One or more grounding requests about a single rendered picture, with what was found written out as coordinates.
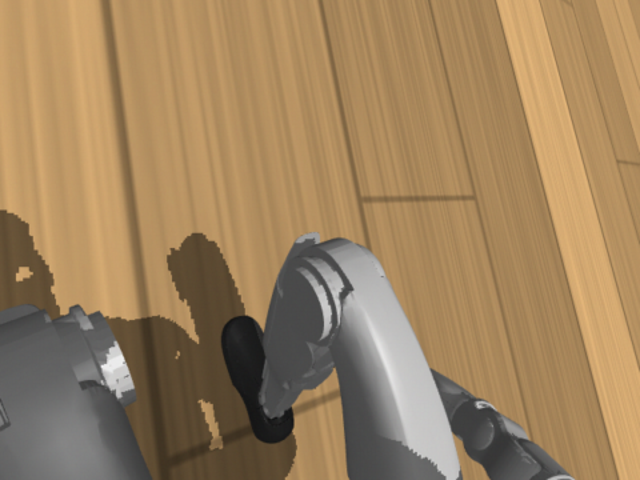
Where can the right robot hand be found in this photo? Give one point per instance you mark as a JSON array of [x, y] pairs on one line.
[[452, 394]]

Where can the right robot arm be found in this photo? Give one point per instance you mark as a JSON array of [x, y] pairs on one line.
[[501, 445]]

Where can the right robot foot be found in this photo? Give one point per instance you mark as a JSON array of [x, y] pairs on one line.
[[242, 346]]

